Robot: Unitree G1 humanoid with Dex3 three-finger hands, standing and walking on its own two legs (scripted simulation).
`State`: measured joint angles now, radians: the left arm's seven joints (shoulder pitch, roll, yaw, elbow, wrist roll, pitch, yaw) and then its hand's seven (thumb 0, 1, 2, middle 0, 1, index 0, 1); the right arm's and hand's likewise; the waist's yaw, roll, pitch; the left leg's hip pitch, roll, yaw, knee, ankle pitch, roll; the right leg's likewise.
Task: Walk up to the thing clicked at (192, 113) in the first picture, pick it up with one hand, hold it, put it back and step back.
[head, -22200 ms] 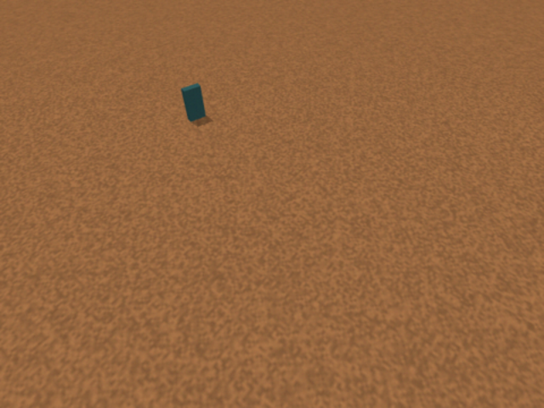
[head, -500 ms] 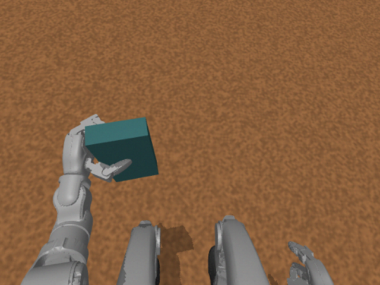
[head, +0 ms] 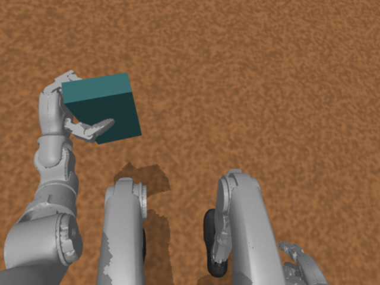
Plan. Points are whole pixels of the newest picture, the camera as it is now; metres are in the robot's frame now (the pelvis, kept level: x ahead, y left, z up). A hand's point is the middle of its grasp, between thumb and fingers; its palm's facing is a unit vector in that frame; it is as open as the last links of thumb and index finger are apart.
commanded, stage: crouch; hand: left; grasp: from the side
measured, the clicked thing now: (110, 114) +0.46 +0.15 -0.06
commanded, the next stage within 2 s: lower in 0.74 s
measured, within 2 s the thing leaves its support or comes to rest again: neither
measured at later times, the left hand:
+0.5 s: hand (99, 114) +0.48 +0.19 -0.13, palm faces +0.04 -1.00 -0.01, open 8.7 cm
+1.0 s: hand (106, 120) +0.49 +0.18 -0.18, palm faces +0.03 -1.00 -0.01, open 8.7 cm
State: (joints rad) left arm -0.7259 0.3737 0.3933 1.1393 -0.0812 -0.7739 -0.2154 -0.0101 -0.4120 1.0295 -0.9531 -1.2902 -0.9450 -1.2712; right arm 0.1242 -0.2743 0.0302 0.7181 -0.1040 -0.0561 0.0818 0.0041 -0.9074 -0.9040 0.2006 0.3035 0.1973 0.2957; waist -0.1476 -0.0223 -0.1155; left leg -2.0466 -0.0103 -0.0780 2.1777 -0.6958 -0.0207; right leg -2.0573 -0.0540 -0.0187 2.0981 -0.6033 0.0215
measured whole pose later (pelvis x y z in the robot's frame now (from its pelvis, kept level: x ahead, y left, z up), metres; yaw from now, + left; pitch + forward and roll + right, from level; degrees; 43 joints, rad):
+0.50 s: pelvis -0.01 +0.01 -0.07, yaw -3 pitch +29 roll -8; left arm -0.80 0.49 0.43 1.20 -0.04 -0.77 -0.17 -0.01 -0.42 1.03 -0.96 -1.28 -0.96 -1.26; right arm 0.11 -0.31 0.12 0.70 -0.15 -0.01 0.11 0.00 -0.91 -0.90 0.20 0.30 0.20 0.30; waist -0.22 -0.04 -0.01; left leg -2.22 -0.02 -0.13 2.41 -0.69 -0.01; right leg -2.20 -0.05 -0.05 2.27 -0.58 0.04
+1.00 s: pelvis -0.01 +0.01 -0.09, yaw -5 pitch +26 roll -10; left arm -0.80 0.55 0.42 1.25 -0.03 -0.81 -0.13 -0.01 -0.42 1.04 -0.95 -1.30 -0.94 -1.28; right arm 0.05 -0.33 0.20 0.67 -0.19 0.02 0.14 0.00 -0.91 -0.90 0.20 0.30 0.20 0.30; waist -0.25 -0.07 0.08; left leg -2.26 -0.03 -0.17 2.50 -0.70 -0.01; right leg -2.21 -0.03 -0.08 2.32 -0.58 0.05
